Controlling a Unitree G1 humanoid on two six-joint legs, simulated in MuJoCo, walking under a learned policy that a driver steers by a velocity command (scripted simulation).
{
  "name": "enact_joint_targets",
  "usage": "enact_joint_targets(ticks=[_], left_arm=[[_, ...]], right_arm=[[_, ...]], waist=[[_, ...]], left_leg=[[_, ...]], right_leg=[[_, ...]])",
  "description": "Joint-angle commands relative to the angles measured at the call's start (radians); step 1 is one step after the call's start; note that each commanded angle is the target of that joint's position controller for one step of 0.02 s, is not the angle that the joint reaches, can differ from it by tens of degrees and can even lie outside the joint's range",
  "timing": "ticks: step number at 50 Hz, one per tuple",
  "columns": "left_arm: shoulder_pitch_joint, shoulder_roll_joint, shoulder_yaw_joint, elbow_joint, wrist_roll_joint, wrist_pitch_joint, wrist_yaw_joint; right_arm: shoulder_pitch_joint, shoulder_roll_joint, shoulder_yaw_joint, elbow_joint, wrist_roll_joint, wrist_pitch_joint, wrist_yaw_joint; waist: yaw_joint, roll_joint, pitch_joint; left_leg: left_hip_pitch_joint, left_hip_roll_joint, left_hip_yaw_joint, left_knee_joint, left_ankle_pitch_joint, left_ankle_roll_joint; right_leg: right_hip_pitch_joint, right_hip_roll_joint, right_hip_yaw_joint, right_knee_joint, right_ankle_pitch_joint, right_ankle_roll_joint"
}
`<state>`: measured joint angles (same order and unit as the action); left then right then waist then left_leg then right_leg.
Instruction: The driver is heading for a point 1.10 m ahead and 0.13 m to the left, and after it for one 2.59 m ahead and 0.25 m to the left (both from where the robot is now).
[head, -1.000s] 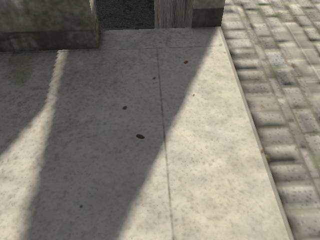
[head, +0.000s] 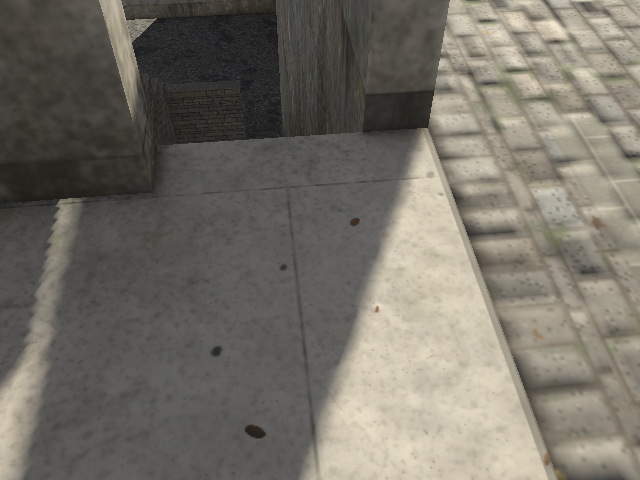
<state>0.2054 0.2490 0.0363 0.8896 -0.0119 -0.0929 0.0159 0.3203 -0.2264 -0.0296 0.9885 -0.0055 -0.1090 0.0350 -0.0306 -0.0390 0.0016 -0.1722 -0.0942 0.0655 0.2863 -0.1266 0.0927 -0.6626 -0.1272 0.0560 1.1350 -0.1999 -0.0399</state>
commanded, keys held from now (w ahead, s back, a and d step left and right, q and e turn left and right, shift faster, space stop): w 0.46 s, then w+q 0.54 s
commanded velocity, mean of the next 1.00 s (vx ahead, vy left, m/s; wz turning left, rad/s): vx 0.50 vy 0.00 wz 0.20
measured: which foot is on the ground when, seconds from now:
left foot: down 0.00-0.32, up 0.34-0.84, down 0.86-1.00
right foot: up 0.00-0.28, down 0.30-0.88, up 0.90-1.00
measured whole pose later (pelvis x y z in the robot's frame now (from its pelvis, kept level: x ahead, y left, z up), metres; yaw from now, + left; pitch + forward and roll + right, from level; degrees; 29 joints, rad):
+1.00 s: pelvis +0.55 +0.00 -0.01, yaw +16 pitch +2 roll +0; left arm 0.22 0.26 0.04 0.87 -0.01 -0.13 0.00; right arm 0.20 -0.26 -0.08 0.80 0.01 -0.07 0.03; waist -0.01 -0.01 0.04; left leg -0.38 -0.10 0.01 0.50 -0.16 0.11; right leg -0.41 -0.05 0.03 1.24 -0.37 -0.02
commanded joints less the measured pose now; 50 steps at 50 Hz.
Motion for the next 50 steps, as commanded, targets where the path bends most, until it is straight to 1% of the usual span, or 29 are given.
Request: enact_joint_targets(ticks=[1,5,10,12,13,14,15,16,17,18,19,20,21,23,25,32,37,39,40,41,42,43,44,45,46,47,48,49,50], left_arm=[[0.033,0.045,0.013,-0.043,0.012,0.003,0.007],[-0.13,0.028,0.006,-0.085,0.003,-0.008,-0.006],[-0.251,0.044,0.003,-0.135,-0.01,-0.017,-0.037],[-0.225,0.066,0.01,-0.14,-0.01,-0.026,-0.047],[-0.166,0.086,0.021,-0.128,-0.009,-0.03,-0.048],[-0.03,0.124,0.043,-0.086,-0.008,-0.033,-0.044],[0.177,0.2,0.07,-0.037,0.0,-0.034,-0.036],[0.297,0.313,0.097,-0.013,0.014,-0.025,-0.035],[0.31,0.224,0.074,-0.008,0.011,-0.025,-0.039],[0.211,0.164,0.053,-0.026,0.006,-0.027,-0.038],[0.111,0.127,0.04,-0.05,0.005,-0.024,-0.039],[0.046,0.095,0.029,-0.06,0.008,-0.023,-0.044],[0.018,0.071,0.021,-0.06,0.014,-0.025,-0.048],[0.039,0.073,0.023,-0.036,0.017,-0.03,-0.053],[0.07,0.103,0.033,-0.013,0.022,-0.034,-0.043],[0.129,0.124,0.036,0.026,0.023,-0.028,-0.008],[0.191,0.132,0.041,0.064,0.012,-0.005,0.002],[0.176,0.148,0.047,0.061,0.007,0.01,0.007],[0.156,0.163,0.051,0.051,0.007,0.016,0.01],[0.144,0.18,0.055,0.043,0.006,0.023,0.015],[0.127,0.191,0.058,0.034,0.008,0.031,0.02],[0.112,0.191,0.055,0.021,0.006,0.036,0.023],[0.125,0.165,0.042,-0.012,0.022,0.022,0.021],[0.215,0.021,-0.003,-0.046,0.028,-0.018,-0.005],[0.103,0.118,0.019,-0.066,-0.007,-0.065,-0.023],[0.012,0.143,0.025,-0.101,-0.036,-0.081,-0.027],[-0.01,0.132,0.025,-0.106,-0.022,-0.082,-0.019],[-0.01,0.142,0.037,-0.103,0.004,-0.072,-0.009],[0.008,0.139,0.042,-0.107,0.013,-0.055,-0.007]], right_arm=[[-0.041,-0.132,-0.021,-0.055,0.002,-0.018,-0.02],[0.041,-0.16,-0.026,-0.038,0.018,-0.005,-0.034],[0.114,-0.17,-0.032,-0.004,0.026,0.017,-0.037],[0.103,-0.182,-0.038,-0.003,0.027,0.028,-0.039],[0.083,-0.189,-0.039,-0.007,0.026,0.033,-0.04],[0.066,-0.174,-0.033,-0.013,0.021,0.039,-0.039],[0.056,-0.134,-0.015,-0.037,0.006,0.038,-0.039],[0.162,-0.013,0.022,-0.054,0.003,0.014,-0.029],[0.159,-0.067,0.012,-0.036,0.023,-0.014,-0.024],[0.062,-0.158,-0.012,-0.064,0.049,-0.027,-0.02],[-0.004,-0.163,-0.015,-0.081,0.048,-0.028,-0.024],[-0.036,-0.149,-0.019,-0.085,0.034,-0.021,-0.031],[-0.027,-0.134,-0.024,-0.083,0.024,-0.006,-0.035],[0.009,-0.087,-0.021,-0.073,0.02,0.019,-0.038],[-0.013,-0.083,-0.025,-0.082,0.024,0.032,-0.04],[-0.229,-0.066,-0.026,-0.158,0.025,0.031,-0.022],[-0.349,-0.049,-0.017,-0.228,0.026,0.03,0.008],[-0.363,-0.056,-0.019,-0.256,0.027,0.029,0.024],[-0.347,-0.067,-0.025,-0.264,0.027,0.029,0.029],[-0.308,-0.086,-0.036,-0.266,0.027,0.031,0.032],[-0.205,-0.118,-0.056,-0.248,0.029,0.033,0.032],[-0.044,-0.175,-0.088,-0.209,0.031,0.035,0.024],[0.112,-0.28,-0.122,-0.183,0.027,0.045,0.0],[0.081,-0.332,-0.124,-0.21,0.032,0.039,-0.002],[0.111,-0.251,-0.102,-0.203,0.021,0.039,-0.004],[0.065,-0.195,-0.089,-0.21,0.016,0.033,-0.008],[-0.02,-0.165,-0.078,-0.229,0.019,0.029,-0.005],[-0.079,-0.134,-0.069,-0.25,0.017,0.026,-0.005],[-0.107,-0.123,-0.063,-0.264,0.012,0.027,-0.007]], waist=[[0.047,0.074,0.055],[-0.013,0.076,0.054],[-0.048,0.091,0.082],[-0.02,0.106,0.066],[0.02,0.116,0.034],[0.087,0.106,-0.044],[0.164,0.041,-0.195],[0.139,-0.217,-0.332],[0.15,-0.215,-0.39],[0.129,-0.144,-0.231],[0.099,-0.069,-0.149],[0.07,-0.018,-0.083],[0.037,-0.029,-0.051],[0.011,-0.041,-0.033],[0.005,-0.026,-0.009],[0.065,-0.017,0.052],[0.104,0.0,0.098],[0.091,-0.01,0.095],[0.072,-0.026,0.072],[0.045,-0.05,0.031],[-0.012,-0.064,-0.032],[-0.095,-0.041,-0.119],[-0.139,0.109,-0.229],[-0.03,0.316,-0.359],[-0.095,0.2,-0.373],[-0.088,0.155,-0.234],[-0.031,0.028,-0.136],[0.006,0.017,-0.101],[0.038,0.031,-0.075]], left_leg=[[-0.107,0.28,-0.206,-0.203,0.075,0.171],[-0.02,0.264,-0.158,-0.185,0.088,0.126],[0.146,0.329,-0.18,-0.112,0.063,0.112],[0.189,0.352,-0.193,-0.055,0.121,0.096],[0.19,0.342,-0.181,0.013,0.246,0.082],[0.167,0.292,-0.139,0.173,0.407,0.058],[0.009,0.23,-0.08,0.459,0.342,0.021],[-0.419,0.054,-0.017,0.86,-0.087,-0.059],[-0.558,0.05,-0.173,1.016,-0.42,-0.047],[-0.639,0.114,-0.18,1.064,-0.357,-0.024],[-0.612,0.172,-0.152,1.029,-0.256,-0.019],[-0.57,0.204,-0.137,0.961,-0.187,-0.025],[-0.508,0.232,-0.14,0.902,-0.14,-0.029],[-0.448,0.235,-0.123,0.858,-0.097,-0.043],[-0.501,0.238,-0.126,0.808,-0.028,-0.055],[-0.548,0.188,-0.128,0.459,0.256,-0.049],[-0.612,0.177,-0.082,0.35,0.189,-0.023],[-0.591,0.159,-0.04,0.332,0.093,-0.001],[-0.529,0.132,-0.004,0.328,0.039,0.015],[-0.442,0.095,0.034,0.337,-0.011,0.032],[-0.3,0.051,0.061,0.33,-0.036,0.054],[-0.059,0.017,0.045,0.265,0.019,0.092],[0.261,0.205,-0.254,0.244,0.046,0.167],[0.586,0.446,-0.844,0.092,-0.08,0.379],[0.587,0.425,-0.861,0.011,-0.14,0.331],[0.471,0.384,-0.692,0.014,-0.087,0.276],[0.288,0.34,-0.567,-0.001,0.019,0.24],[0.16,0.308,-0.49,-0.016,0.109,0.221],[0.069,0.278,-0.451,-0.042,0.148,0.216]], right_leg=[[-0.019,-0.042,0.002,-0.144,0.163,0.027],[0.017,0.005,-0.038,-0.433,0.308,0.035],[0.01,0.033,-0.042,-0.581,0.215,0.014],[0.071,0.051,-0.052,-0.622,0.134,-0.014],[0.164,0.077,-0.075,-0.643,0.107,-0.032],[0.343,0.11,-0.1,-0.663,0.102,-0.058],[0.645,-0.002,0.024,-0.637,0.125,-0.119],[1.041,-0.246,0.468,-0.706,0.022,-0.279],[1.072,-0.285,0.694,-0.832,-0.069,-0.309],[0.942,-0.251,0.543,-0.839,-0.067,-0.248],[0.792,-0.208,0.393,-0.858,0.01,-0.213],[0.66,-0.163,0.296,-0.898,0.079,-0.194],[0.573,-0.121,0.219,-0.934,0.121,-0.174],[0.499,-0.092,0.146,-0.976,0.207,-0.181],[0.505,-0.092,0.076,-0.997,0.289,-0.185],[0.572,-0.086,-0.092,-1.042,0.28,-0.13],[0.754,-0.143,-0.152,-0.983,0.35,-0.114],[0.799,-0.159,-0.177,-0.916,0.493,-0.099],[0.803,-0.158,-0.197,-0.858,0.656,-0.087],[0.803,-0.156,-0.213,-0.776,0.841,-0.076],[0.78,-0.142,-0.232,-0.628,0.978,-0.06],[0.684,-0.098,-0.253,-0.408,0.944,-0.029],[0.406,-0.037,-0.261,-0.067,0.558,0.013],[-0.014,0.198,-0.114,0.293,-0.337,0.068],[-0.127,0.146,0.068,0.339,-0.325,0.029],[-0.171,0.098,0.051,0.297,-0.249,0.003],[-0.124,0.052,0.042,0.194,-0.174,0.001],[-0.049,0.021,0.035,0.106,-0.14,0.012],[0.015,0.005,0.037,0.064,-0.124,0.022]])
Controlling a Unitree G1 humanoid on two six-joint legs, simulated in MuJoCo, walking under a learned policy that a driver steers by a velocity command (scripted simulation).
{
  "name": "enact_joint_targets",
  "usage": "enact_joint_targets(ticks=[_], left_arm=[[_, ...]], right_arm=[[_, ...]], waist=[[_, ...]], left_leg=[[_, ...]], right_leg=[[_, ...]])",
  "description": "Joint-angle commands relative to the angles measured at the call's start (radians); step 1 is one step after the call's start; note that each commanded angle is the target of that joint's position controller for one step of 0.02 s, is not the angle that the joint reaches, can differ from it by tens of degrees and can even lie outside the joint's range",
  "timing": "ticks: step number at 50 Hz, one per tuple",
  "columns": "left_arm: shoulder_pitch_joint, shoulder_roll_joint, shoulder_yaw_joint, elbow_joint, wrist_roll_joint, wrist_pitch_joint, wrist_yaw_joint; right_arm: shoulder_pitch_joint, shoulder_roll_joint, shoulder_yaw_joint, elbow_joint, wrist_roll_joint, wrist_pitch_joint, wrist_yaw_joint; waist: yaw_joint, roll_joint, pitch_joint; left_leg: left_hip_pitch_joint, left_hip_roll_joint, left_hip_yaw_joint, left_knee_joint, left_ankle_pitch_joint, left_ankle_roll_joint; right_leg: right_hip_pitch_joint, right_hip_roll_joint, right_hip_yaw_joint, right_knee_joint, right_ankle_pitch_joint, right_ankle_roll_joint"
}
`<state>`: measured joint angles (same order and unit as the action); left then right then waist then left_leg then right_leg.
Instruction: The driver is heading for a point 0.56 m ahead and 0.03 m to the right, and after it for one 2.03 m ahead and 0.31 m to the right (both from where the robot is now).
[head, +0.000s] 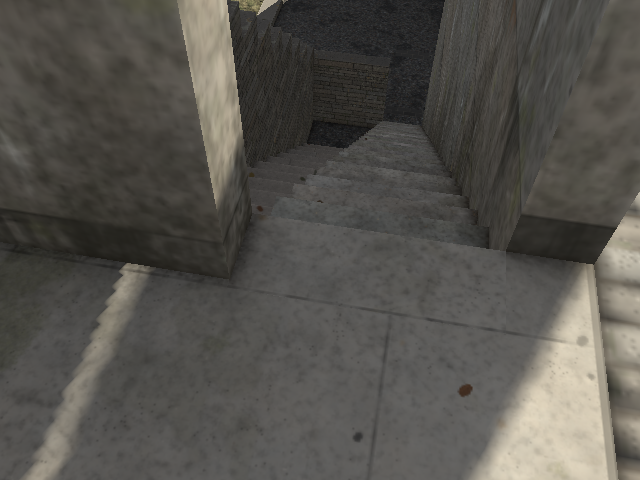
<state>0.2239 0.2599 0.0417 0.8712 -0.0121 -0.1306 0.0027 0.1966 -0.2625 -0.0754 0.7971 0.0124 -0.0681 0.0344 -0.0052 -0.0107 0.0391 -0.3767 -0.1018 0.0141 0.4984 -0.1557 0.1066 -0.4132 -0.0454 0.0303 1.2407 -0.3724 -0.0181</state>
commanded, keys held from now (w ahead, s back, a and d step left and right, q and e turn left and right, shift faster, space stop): w+q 0.02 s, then w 0.38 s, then no key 0.18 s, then e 0.42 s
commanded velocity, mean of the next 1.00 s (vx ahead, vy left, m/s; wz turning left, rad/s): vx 0.31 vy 0.00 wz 0.00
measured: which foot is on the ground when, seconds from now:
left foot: down 0.00-0.42, up 0.44-0.84, down 0.86-1.00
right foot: up 0.00-0.38, down 0.40-0.86, up 0.88-1.00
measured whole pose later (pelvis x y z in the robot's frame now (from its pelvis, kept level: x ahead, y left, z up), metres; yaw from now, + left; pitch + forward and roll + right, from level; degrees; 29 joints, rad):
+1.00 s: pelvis +0.40 -0.03 +0.01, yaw -5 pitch +3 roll +0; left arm 0.17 0.35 0.08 0.79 -0.02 0.04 0.02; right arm 0.14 -0.27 -0.04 0.75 -0.03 -0.01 -0.05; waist 0.00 -0.05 0.02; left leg -0.33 0.04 0.02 0.47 -0.19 -0.01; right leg -0.50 0.07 0.05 1.09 -0.51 0.05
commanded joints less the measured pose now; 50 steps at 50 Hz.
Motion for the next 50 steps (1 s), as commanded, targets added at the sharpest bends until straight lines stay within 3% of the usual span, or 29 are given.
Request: enact_joint_targets(ticks=[1,5,9,14,17,18,19,20,21,22,23,24,25,26,28,30,32,35,37,39,41,42,43,44,45,46,47,49,50], left_arm=[[0.004,0.118,0.039,-0.095,0.019,-0.004,0.007],[-0.067,0.077,0.03,-0.126,0.029,0.021,0.013],[-0.201,0.049,0.017,-0.157,0.019,0.014,0.001],[-0.316,0.079,0.018,-0.208,0.008,-0.001,-0.024],[-0.29,0.092,0.02,-0.219,0.008,-0.01,-0.037],[-0.217,0.111,0.028,-0.205,0.006,-0.012,-0.033],[-0.086,0.143,0.045,-0.166,0.009,-0.013,-0.026],[0.078,0.196,0.058,-0.139,0.024,-0.013,-0.019],[0.195,0.27,0.081,-0.12,0.043,-0.005,-0.017],[0.2,0.192,0.058,-0.107,0.028,0.0,-0.022],[0.103,0.143,0.041,-0.131,0.018,0.006,-0.018],[0.029,0.127,0.029,-0.151,0.033,0.015,-0.021],[-0.016,0.101,0.018,-0.152,0.033,0.02,-0.029],[-0.042,0.076,0.006,-0.148,0.033,0.017,-0.033],[-0.076,0.073,0.0,-0.138,0.037,0.014,-0.038],[-0.088,0.111,0.008,-0.124,0.042,0.016,-0.037],[-0.09,0.145,0.019,-0.119,0.034,0.032,-0.03],[-0.064,0.193,0.04,-0.114,0.021,0.058,-0.024],[-0.036,0.208,0.049,-0.094,0.005,0.076,-0.013],[-0.042,0.205,0.052,-0.09,0.003,0.101,-0.001],[-0.056,0.194,0.052,-0.097,-0.007,0.122,0.014],[-0.089,0.184,0.05,-0.117,-0.011,0.136,0.022],[-0.085,0.148,0.04,-0.134,-0.002,0.14,0.03],[-0.033,0.079,0.023,-0.151,0.013,0.133,0.023],[0.01,0.1,0.026,-0.148,0.015,0.127,0.016],[0.033,0.189,0.056,-0.121,0.0,0.13,0.005],[0.03,0.197,0.067,-0.114,-0.014,0.143,0.004],[0.024,0.168,0.061,-0.104,-0.007,0.181,0.019],[-0.003,0.157,0.056,-0.123,0.002,0.194,0.023]], right_arm=[[0.011,-0.094,-0.019,-0.077,-0.004,-0.013,-0.01],[0.076,-0.131,-0.026,-0.059,-0.003,-0.018,-0.034],[0.142,-0.13,-0.021,-0.032,0.004,-0.013,-0.042],[0.209,-0.139,-0.02,0.005,0.005,-0.008,-0.042],[0.203,-0.163,-0.028,0.009,0.006,0.003,-0.053],[0.184,-0.17,-0.03,0.009,0.003,0.005,-0.052],[0.161,-0.157,-0.024,0.002,0.0,0.007,-0.05],[0.149,-0.13,-0.007,-0.022,-0.016,0.004,-0.046],[0.277,-0.053,0.017,-0.018,-0.003,-0.013,-0.041],[0.274,-0.085,0.017,-0.009,-0.009,-0.024,-0.036],[0.2,-0.164,-0.003,-0.018,0.006,-0.027,-0.035],[0.143,-0.17,-0.004,-0.024,-0.003,-0.023,-0.039],[0.113,-0.157,-0.006,-0.03,-0.015,-0.017,-0.042],[0.123,-0.139,-0.006,-0.034,-0.016,-0.004,-0.048],[0.184,-0.089,0.004,-0.018,-0.012,0.024,-0.058],[0.174,-0.071,0.011,-0.027,-0.025,0.041,-0.07],[0.123,-0.071,0.016,-0.046,-0.033,0.048,-0.077],[0.034,-0.098,0.012,-0.073,-0.027,0.062,-0.08],[-0.015,-0.108,0.012,-0.093,-0.025,0.071,-0.087],[-0.047,-0.124,0.01,-0.1,-0.023,0.069,-0.095],[-0.033,-0.141,0.005,-0.097,-0.017,0.054,-0.093],[0.004,-0.152,0.002,-0.084,-0.019,0.042,-0.092],[0.046,-0.195,-0.007,-0.075,-0.031,0.033,-0.095],[0.068,-0.259,-0.023,-0.073,-0.044,0.036,-0.101],[0.092,-0.235,-0.022,-0.063,-0.061,0.044,-0.095],[0.072,-0.176,-0.005,-0.084,-0.067,0.047,-0.086],[0.011,-0.156,0.0,-0.095,-0.057,0.048,-0.084],[-0.07,-0.145,0.003,-0.102,-0.034,0.05,-0.079],[-0.091,-0.148,0.006,-0.104,-0.048,0.051,-0.078]], waist=[[0.029,0.015,-0.1],[0.01,0.044,-0.06],[-0.054,0.076,-0.045],[-0.096,0.086,-0.004],[-0.063,0.103,-0.011],[-0.019,0.122,-0.049],[0.046,0.109,-0.131],[0.12,0.046,-0.273],[0.104,-0.21,-0.412],[0.102,-0.248,-0.418],[0.091,-0.147,-0.263],[0.066,-0.04,-0.187],[0.036,0.008,-0.124],[0.001,-0.017,-0.107],[-0.04,-0.064,-0.123],[-0.054,-0.081,-0.134],[-0.044,-0.076,-0.144],[-0.01,-0.071,-0.147],[0.011,-0.06,-0.13],[0.018,-0.087,-0.116],[0.0,-0.108,-0.111],[-0.031,-0.107,-0.122],[-0.034,-0.058,-0.171],[-0.002,0.149,-0.208],[-0.014,0.311,-0.246],[-0.02,0.199,-0.266],[0.006,0.157,-0.223],[0.025,0.142,-0.145],[0.021,0.148,-0.12]], left_leg=[[0.223,0.27,-0.38,-0.272,0.2,0.204],[0.143,0.238,-0.252,-0.304,0.339,0.187],[0.159,0.195,-0.19,-0.292,0.245,0.12],[0.339,0.282,-0.276,-0.229,0.209,0.117],[0.435,0.321,-0.307,-0.168,0.347,0.087],[0.43,0.306,-0.285,-0.111,0.503,0.073],[0.391,0.255,-0.24,0.018,0.638,0.052],[0.232,0.209,-0.2,0.261,0.534,0.026],[-0.153,0.039,-0.1,0.66,0.098,-0.068],[-0.289,0.022,-0.169,0.783,-0.407,-0.076],[-0.337,0.085,-0.181,0.847,-0.361,-0.08],[-0.298,0.128,-0.135,0.829,-0.307,-0.096],[-0.275,0.153,-0.107,0.77,-0.291,-0.11],[-0.231,0.18,-0.101,0.715,-0.273,-0.12],[-0.131,0.184,-0.081,0.638,-0.214,-0.142],[-0.097,0.182,-0.067,0.516,-0.141,-0.162],[-0.063,0.171,-0.058,0.392,-0.073,-0.173],[-0.054,0.148,-0.069,0.266,-0.021,-0.186],[-0.067,0.138,-0.082,0.196,-0.048,-0.195],[-0.076,0.124,-0.092,0.132,-0.092,-0.19],[-0.02,0.107,-0.085,0.012,-0.08,-0.171],[0.068,0.112,-0.078,-0.102,0.026,-0.155],[0.214,0.204,-0.128,-0.128,0.197,-0.12],[0.396,0.409,-0.295,-0.08,0.598,-0.002],[0.415,0.553,-0.464,-0.09,0.814,0.159],[0.382,0.536,-0.403,-0.095,0.769,0.186],[0.345,0.467,-0.3,-0.092,0.681,0.141],[0.25,0.395,-0.181,-0.13,0.475,0.083],[0.195,0.374,-0.135,-0.146,0.451,0.085]], right_leg=[[-0.207,-0.079,0.057,-0.089,0.057,0.014],[-0.221,-0.073,0.009,-0.312,0.236,0.064],[-0.162,-0.029,-0.011,-0.594,0.491,0.05],[-0.235,-0.009,-0.001,-0.716,0.438,0.006],[-0.203,0.01,-0.013,-0.757,0.305,-0.035],[-0.095,0.034,-0.036,-0.778,0.288,-0.058],[0.103,0.048,-0.05,-0.797,0.341,-0.091],[0.403,-0.07,0.07,-0.751,0.394,-0.16],[0.787,-0.3,0.471,-0.781,0.368,-0.323],[0.794,-0.365,0.669,-0.891,0.433,-0.334],[0.655,-0.341,0.521,-0.883,0.525,-0.285],[0.506,-0.295,0.371,-0.883,0.731,-0.258],[0.39,-0.249,0.272,-0.901,0.87,-0.245],[0.317,-0.214,0.215,-0.926,0.92,-0.228],[0.227,-0.169,0.126,-0.958,1.002,-0.225],[0.19,-0.143,0.068,-0.965,1.049,-0.227],[0.182,-0.118,0.043,-0.955,1.028,-0.214],[0.213,-0.118,0.077,-0.931,0.897,-0.205],[0.241,-0.143,0.141,-0.918,0.751,-0.212],[0.262,-0.151,0.199,-0.897,0.631,-0.21],[0.269,-0.134,0.25,-0.846,0.541,-0.188],[0.252,-0.085,0.247,-0.787,0.533,-0.146],[0.178,-0.033,0.221,-0.695,0.477,-0.092],[-0.03,0.083,0.12,-0.503,0.158,-0.027],[-0.165,0.164,0.045,-0.287,-0.321,0.025],[-0.16,0.119,0.085,-0.082,-0.316,0.048],[-0.191,0.098,0.072,-0.01,-0.246,0.065],[-0.195,0.061,0.052,-0.055,-0.124,0.098],[-0.154,0.061,0.022,-0.084,-0.099,0.113]])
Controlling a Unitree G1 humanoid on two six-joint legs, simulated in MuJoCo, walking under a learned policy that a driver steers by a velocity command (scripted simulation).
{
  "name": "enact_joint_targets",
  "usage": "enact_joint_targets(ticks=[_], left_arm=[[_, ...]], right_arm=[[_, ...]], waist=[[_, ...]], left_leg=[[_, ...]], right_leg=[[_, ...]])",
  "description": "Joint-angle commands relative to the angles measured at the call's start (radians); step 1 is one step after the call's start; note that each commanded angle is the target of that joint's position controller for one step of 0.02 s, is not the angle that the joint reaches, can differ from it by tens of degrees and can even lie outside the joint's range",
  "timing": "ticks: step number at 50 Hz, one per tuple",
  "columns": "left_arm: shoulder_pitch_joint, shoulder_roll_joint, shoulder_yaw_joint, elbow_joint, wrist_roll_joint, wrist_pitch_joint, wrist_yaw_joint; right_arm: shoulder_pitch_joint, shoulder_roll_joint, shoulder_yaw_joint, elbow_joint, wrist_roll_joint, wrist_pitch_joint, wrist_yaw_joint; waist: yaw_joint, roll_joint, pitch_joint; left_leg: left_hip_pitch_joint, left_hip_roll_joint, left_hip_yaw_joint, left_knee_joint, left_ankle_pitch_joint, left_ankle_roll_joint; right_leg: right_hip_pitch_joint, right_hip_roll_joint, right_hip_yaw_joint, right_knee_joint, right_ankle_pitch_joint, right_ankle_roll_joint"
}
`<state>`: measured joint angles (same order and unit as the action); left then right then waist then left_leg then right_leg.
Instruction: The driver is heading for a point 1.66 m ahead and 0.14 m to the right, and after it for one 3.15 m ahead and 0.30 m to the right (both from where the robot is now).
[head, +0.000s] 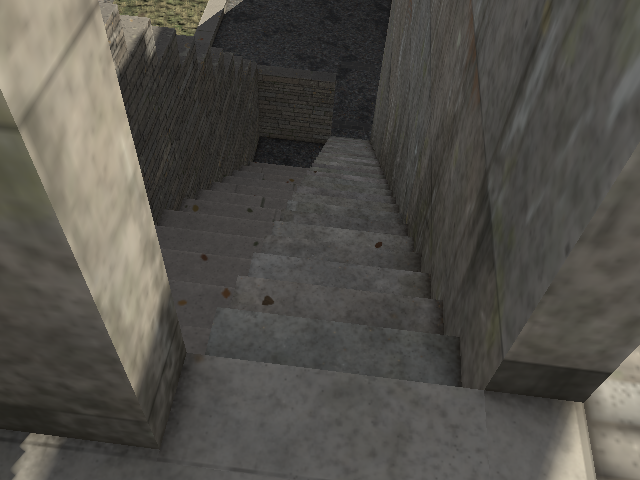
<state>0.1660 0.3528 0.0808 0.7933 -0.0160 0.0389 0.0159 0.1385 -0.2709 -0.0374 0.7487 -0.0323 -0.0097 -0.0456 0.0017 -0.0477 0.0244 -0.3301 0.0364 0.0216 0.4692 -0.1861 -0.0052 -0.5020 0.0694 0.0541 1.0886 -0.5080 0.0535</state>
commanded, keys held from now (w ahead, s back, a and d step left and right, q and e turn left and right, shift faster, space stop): e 0.22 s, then no key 0.78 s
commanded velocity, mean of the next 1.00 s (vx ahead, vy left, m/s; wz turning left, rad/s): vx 0.01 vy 0.00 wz -0.24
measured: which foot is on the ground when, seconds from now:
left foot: down 0.00-0.22, up 0.24-0.64, down 0.66-1.00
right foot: up 0.00-0.20, down 0.22-1.00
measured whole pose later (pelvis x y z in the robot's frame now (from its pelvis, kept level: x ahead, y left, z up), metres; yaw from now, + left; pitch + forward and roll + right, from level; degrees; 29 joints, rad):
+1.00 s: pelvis +0.01 -0.02 +0.00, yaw -14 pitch -2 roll +0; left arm 0.18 0.24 0.04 0.92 0.01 0.02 0.02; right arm 0.18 -0.22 -0.01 0.96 -0.01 -0.05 -0.02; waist 0.01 0.00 0.05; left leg -0.18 0.02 -0.01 0.49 -0.28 -0.02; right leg -0.19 0.06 0.06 0.48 -0.26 -0.03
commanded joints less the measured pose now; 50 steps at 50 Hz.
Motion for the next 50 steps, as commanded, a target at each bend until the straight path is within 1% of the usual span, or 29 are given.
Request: enact_joint_targets(ticks=[1,2,4,6,8,9,10,11,12,13,14,15,16,17,19,21,24,28,30,31,32,33,34,35,36,38,39,43,50], left_arm=[[0.052,0.062,0.019,-0.066,0.004,0.028,0.01],[0.054,0.057,0.018,-0.081,0.003,0.028,0.007],[0.015,0.042,0.008,-0.118,0.001,0.026,-0.006],[0.011,0.052,0.012,-0.137,0.004,0.024,-0.024],[0.053,0.076,0.023,-0.14,0.005,0.023,-0.04],[0.063,0.054,0.022,-0.138,-0.001,0.037,-0.039],[0.089,0.069,0.029,-0.133,0.006,0.045,-0.034],[0.118,0.118,0.043,-0.137,0.011,0.044,-0.023],[0.106,0.245,0.065,-0.173,0.029,0.026,-0.017],[0.132,0.187,0.044,-0.169,0.054,-0.009,-0.029],[0.095,0.155,0.032,-0.169,0.054,-0.031,-0.03],[0.033,0.127,0.026,-0.175,0.038,-0.041,-0.023],[-0.009,0.089,0.012,-0.182,0.024,-0.04,-0.016],[-0.031,0.071,0.003,-0.186,0.018,-0.037,-0.004],[-0.023,0.045,-0.01,-0.181,0.029,-0.034,0.008],[-0.003,0.041,-0.011,-0.163,0.026,-0.035,0.011],[-0.006,0.046,-0.011,-0.145,0.026,-0.034,0.011],[-0.025,0.046,-0.012,-0.115,0.029,-0.035,0.0],[-0.041,0.031,-0.019,-0.097,0.023,-0.035,-0.002],[-0.049,0.02,-0.024,-0.087,0.017,-0.034,-0.002],[-0.03,0.009,-0.029,-0.072,0.015,-0.038,-0.004],[0.0,-0.007,-0.034,-0.061,0.029,-0.048,-0.008],[0.047,0.003,-0.027,-0.05,0.04,-0.057,-0.016],[0.022,-0.004,-0.026,-0.041,0.038,-0.056,-0.017],[-0.028,0.011,-0.023,-0.039,0.035,-0.053,-0.015],[-0.056,-0.004,-0.022,-0.034,0.027,-0.036,-0.004],[-0.035,-0.012,-0.023,-0.024,0.027,-0.03,-0.001],[-0.019,-0.022,-0.022,0.019,0.024,-0.029,0.001],[0.008,-0.021,-0.022,0.096,0.021,-0.029,0.007]], right_arm=[[-0.033,-0.136,-0.03,-0.052,-0.008,-0.002,0.005],[-0.031,-0.146,-0.034,-0.048,-0.012,0.0,0.002],[-0.04,-0.171,-0.044,-0.043,-0.003,0.004,-0.002],[-0.019,-0.204,-0.056,-0.026,-0.001,0.009,0.001],[-0.033,-0.21,-0.06,-0.02,0.016,0.01,0.004],[-0.057,-0.2,-0.061,-0.018,0.041,0.001,0.005],[-0.022,-0.174,-0.055,0.0,0.046,-0.004,0.009],[0.031,-0.127,-0.046,0.021,0.047,-0.001,0.014],[-0.034,-0.081,-0.027,-0.058,0.009,-0.005,0.008],[-0.125,-0.13,-0.045,-0.067,0.022,-0.01,-0.001],[-0.104,-0.148,-0.054,-0.055,0.044,-0.006,-0.002],[-0.065,-0.145,-0.059,-0.023,0.047,-0.001,-0.006],[-0.048,-0.151,-0.063,-0.002,0.038,0.004,-0.011],[-0.043,-0.137,-0.058,-0.001,0.032,0.006,-0.006],[-0.017,-0.113,-0.053,0.008,0.035,0.003,0.005],[-0.007,-0.1,-0.049,0.012,0.04,0.004,0.009],[-0.037,-0.086,-0.039,0.007,0.038,0.006,0.011],[-0.036,-0.089,-0.035,0.015,0.041,0.003,0.014],[-0.018,-0.077,-0.032,0.029,0.041,-0.004,0.017],[0.006,-0.066,-0.028,0.042,0.036,-0.01,0.02],[0.025,-0.071,-0.024,0.051,0.022,-0.017,0.023],[0.047,-0.109,-0.029,0.055,0.009,-0.021,0.022],[0.038,-0.171,-0.042,0.058,0.011,-0.021,0.022],[0.024,-0.133,-0.038,0.074,0.022,-0.022,0.03],[0.014,-0.091,-0.028,0.072,0.023,-0.026,0.036],[0.002,-0.083,-0.022,0.082,0.016,-0.038,0.038],[0.015,-0.074,-0.016,0.097,0.017,-0.045,0.035],[0.031,-0.076,-0.009,0.133,0.024,-0.055,0.028],[0.043,-0.069,0.001,0.189,0.025,-0.054,0.026]], waist=[[0.01,0.212,-0.095],[0.011,0.229,-0.108],[-0.008,0.238,-0.117],[-0.025,0.237,-0.121],[-0.004,0.238,-0.111],[0.015,0.234,-0.101],[0.017,0.193,-0.095],[0.008,0.017,-0.077],[0.001,-0.314,-0.063],[0.068,-0.185,-0.118],[0.035,-0.12,-0.104],[0.004,-0.068,-0.094],[-0.007,-0.058,-0.091],[-0.015,-0.068,-0.094],[-0.021,-0.075,-0.116],[-0.011,-0.084,-0.111],[0.013,-0.085,-0.088],[0.027,-0.081,-0.064],[0.012,-0.067,-0.059],[-0.009,-0.054,-0.059],[-0.021,-0.028,-0.066],[-0.009,0.013,-0.095],[0.044,0.112,-0.103],[0.032,0.157,-0.108],[0.004,0.13,-0.081],[0.002,0.128,-0.05],[0.006,0.113,-0.038],[0.003,0.088,-0.024],[0.002,0.053,-0.012]], left_leg=[[0.136,0.227,-0.112,-0.121,0.493,0.204],[0.141,0.231,-0.091,-0.123,0.479,0.209],[0.147,0.237,-0.051,-0.119,0.435,0.196],[0.152,0.26,-0.052,-0.123,0.324,0.185],[0.137,0.267,-0.047,-0.098,0.248,0.169],[0.11,0.261,-0.026,-0.059,0.184,0.156],[0.067,0.233,0.004,0.002,0.092,0.11],[-0.054,0.169,0.081,0.182,-0.077,0.035],[-0.339,-0.008,0.125,0.462,-0.466,-0.054],[-0.348,-0.011,-0.048,0.642,-0.514,-0.045],[-0.352,0.008,-0.07,0.696,-0.439,-0.025],[-0.345,0.021,-0.071,0.687,-0.355,-0.02],[-0.337,0.031,-0.077,0.667,-0.294,-0.026],[-0.294,0.027,-0.07,0.677,-0.24,-0.033],[-0.242,0.015,-0.061,0.65,-0.18,-0.046],[-0.227,0.018,-0.06,0.542,-0.152,-0.058],[-0.164,0.025,-0.06,0.38,-0.164,-0.068],[-0.045,0.015,-0.047,0.215,-0.184,-0.068],[0.018,0.008,-0.041,0.09,-0.135,-0.059],[0.081,0.003,-0.033,-0.029,-0.037,-0.049],[0.17,0.02,-0.056,-0.124,0.118,-0.035],[0.262,0.086,-0.119,-0.112,0.276,-0.016],[0.287,0.122,-0.128,-0.037,0.359,0.019],[0.209,0.091,-0.104,-0.028,0.206,0.043],[0.168,0.07,-0.095,-0.047,0.125,0.036],[0.129,0.06,-0.089,-0.065,0.094,0.017],[0.123,0.058,-0.091,-0.068,0.078,0.012],[0.123,0.046,-0.08,-0.061,0.064,0.01],[0.13,0.031,-0.072,-0.059,0.07,0.017]], right_leg=[[-0.036,-0.05,-0.026,0.036,0.042,0.049],[-0.006,-0.059,-0.037,-0.016,0.05,0.051],[0.063,-0.085,-0.053,-0.177,0.074,0.038],[0.125,-0.091,-0.074,-0.29,0.114,0.012],[0.198,-0.081,-0.112,-0.413,0.177,-0.026],[0.243,-0.069,-0.14,-0.509,0.267,-0.055],[0.314,-0.052,-0.119,-0.597,0.314,-0.09],[0.407,-0.15,0.061,-0.715,0.498,-0.154],[0.467,-0.429,0.469,-0.762,0.763,-0.353],[0.425,-0.455,0.505,-0.789,0.722,-0.431],[0.413,-0.407,0.397,-0.777,0.672,-0.386],[0.406,-0.349,0.311,-0.762,0.621,-0.324],[0.403,-0.32,0.267,-0.753,0.617,-0.284],[0.371,-0.297,0.228,-0.758,0.65,-0.269],[0.368,-0.273,0.187,-0.762,0.682,-0.275],[0.398,-0.262,0.171,-0.766,0.656,-0.276],[0.393,-0.27,0.193,-0.77,0.585,-0.283],[0.355,-0.275,0.226,-0.765,0.562,-0.297],[0.355,-0.263,0.236,-0.744,0.567,-0.283],[0.344,-0.245,0.227,-0.73,0.564,-0.262],[0.315,-0.226,0.22,-0.729,0.541,-0.225],[0.281,-0.193,0.2,-0.714,0.482,-0.18],[0.251,-0.121,0.138,-0.701,0.381,-0.149],[0.301,-0.081,0.087,-0.71,0.329,-0.12],[0.315,-0.077,0.08,-0.69,0.314,-0.11],[0.314,-0.082,0.084,-0.675,0.354,-0.117],[0.316,-0.077,0.085,-0.681,0.352,-0.118],[0.322,-0.078,0.084,-0.682,0.376,-0.115],[0.332,-0.075,0.074,-0.682,0.408,-0.102]])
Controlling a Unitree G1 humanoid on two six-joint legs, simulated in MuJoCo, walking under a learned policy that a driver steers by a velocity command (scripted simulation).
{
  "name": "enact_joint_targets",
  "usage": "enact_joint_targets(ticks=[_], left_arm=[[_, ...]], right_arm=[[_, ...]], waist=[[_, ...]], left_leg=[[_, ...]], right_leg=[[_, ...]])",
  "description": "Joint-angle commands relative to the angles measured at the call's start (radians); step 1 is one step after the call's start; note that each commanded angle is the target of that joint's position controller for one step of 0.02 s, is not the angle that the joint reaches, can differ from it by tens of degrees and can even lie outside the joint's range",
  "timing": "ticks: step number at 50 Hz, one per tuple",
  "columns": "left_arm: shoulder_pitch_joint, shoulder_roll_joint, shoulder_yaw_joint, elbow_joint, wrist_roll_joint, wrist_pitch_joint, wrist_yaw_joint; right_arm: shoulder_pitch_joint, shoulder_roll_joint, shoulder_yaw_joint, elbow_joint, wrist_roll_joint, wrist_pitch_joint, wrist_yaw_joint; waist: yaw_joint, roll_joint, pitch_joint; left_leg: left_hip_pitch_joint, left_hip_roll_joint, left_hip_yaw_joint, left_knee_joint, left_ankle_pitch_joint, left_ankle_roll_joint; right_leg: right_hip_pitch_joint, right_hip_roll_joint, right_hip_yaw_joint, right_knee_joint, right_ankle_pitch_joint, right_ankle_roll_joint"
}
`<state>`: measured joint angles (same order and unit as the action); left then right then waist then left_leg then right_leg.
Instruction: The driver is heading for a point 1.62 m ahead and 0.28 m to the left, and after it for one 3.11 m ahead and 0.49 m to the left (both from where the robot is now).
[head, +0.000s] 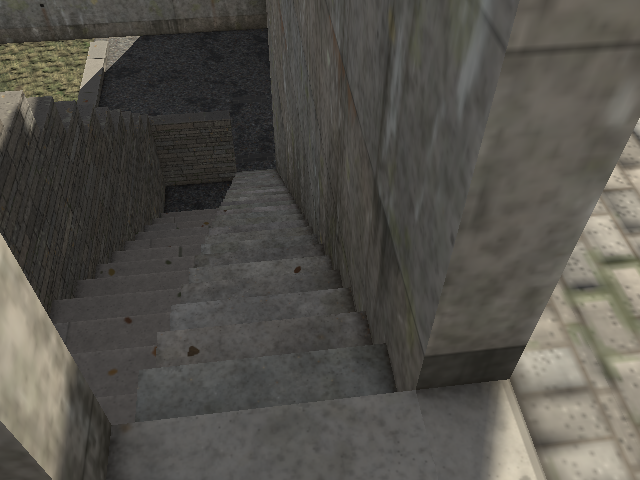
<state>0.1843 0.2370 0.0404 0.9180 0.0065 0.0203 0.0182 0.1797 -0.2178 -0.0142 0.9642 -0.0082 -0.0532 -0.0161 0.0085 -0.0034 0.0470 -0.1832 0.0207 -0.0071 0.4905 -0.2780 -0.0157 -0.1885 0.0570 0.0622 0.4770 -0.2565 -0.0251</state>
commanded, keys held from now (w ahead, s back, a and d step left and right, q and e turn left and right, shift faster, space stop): no key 1.00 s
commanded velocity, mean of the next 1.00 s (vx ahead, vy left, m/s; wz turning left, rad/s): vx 0.00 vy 0.00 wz -0.01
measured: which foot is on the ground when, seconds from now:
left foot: down 0.00-1.00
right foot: down 0.00-1.00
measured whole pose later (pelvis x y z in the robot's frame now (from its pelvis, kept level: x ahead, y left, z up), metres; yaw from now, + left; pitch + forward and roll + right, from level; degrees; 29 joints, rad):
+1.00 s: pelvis +0.00 +0.02 +0.00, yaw +1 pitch -1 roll +0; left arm 0.24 0.19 0.01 1.10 0.00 0.01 0.04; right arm 0.24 -0.18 0.02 1.11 -0.01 -0.05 -0.02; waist 0.00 0.00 0.04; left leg -0.20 -0.02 0.00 0.48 -0.27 0.02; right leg -0.20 0.02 0.07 0.47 -0.26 0.01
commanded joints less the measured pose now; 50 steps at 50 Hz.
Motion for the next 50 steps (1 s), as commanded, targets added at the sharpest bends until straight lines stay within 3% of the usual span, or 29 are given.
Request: enact_joint_targets(ticks=[1,20,49,50], left_arm=[[-0.007,0.094,0.018,-0.019,-0.002,-0.011,0.006],[0.023,0.081,0.006,0.098,-0.005,-0.012,0.018],[0.097,0.042,-0.012,0.168,-0.007,-0.016,0.026],[0.106,0.029,-0.017,0.176,0.0,-0.018,0.024]], right_arm=[[0.004,-0.119,-0.021,-0.019,0.002,-0.01,-0.003],[0.035,-0.088,0.004,0.085,-0.001,-0.001,-0.004],[0.113,-0.051,0.023,0.132,0.001,-0.002,-0.002],[0.129,-0.064,0.019,0.145,0.005,0.0,-0.006]], waist=[[-0.004,0.008,-0.034],[-0.003,0.01,-0.017],[-0.004,0.009,-0.001],[-0.006,0.003,-0.002]], left_leg=[[-0.017,0.044,-0.042,-0.08,0.162,0.028],[-0.02,0.016,-0.03,-0.096,0.147,0.038],[-0.046,0.003,-0.03,-0.103,0.124,0.054],[-0.045,0.001,-0.031,-0.103,0.108,0.056]], right_leg=[[0.021,-0.063,0.064,-0.07,0.159,-0.022],[0.012,-0.065,0.043,-0.078,0.152,-0.012],[-0.013,-0.062,0.02,-0.072,0.129,0.004],[-0.01,-0.063,0.018,-0.07,0.135,0.004]])
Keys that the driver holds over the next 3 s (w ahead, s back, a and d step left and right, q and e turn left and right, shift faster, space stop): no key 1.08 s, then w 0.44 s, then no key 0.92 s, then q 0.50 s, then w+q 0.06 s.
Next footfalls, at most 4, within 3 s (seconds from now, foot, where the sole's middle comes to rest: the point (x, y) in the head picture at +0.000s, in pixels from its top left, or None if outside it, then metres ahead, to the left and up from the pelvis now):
1.40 right None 0.11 -0.13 -0.78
1.78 left None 0.37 0.08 -0.78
2.14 right None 0.28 -0.15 -0.78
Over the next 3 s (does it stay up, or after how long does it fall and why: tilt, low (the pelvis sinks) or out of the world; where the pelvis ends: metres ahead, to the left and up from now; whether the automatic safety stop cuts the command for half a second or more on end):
stays up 0.27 -0.04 -0.01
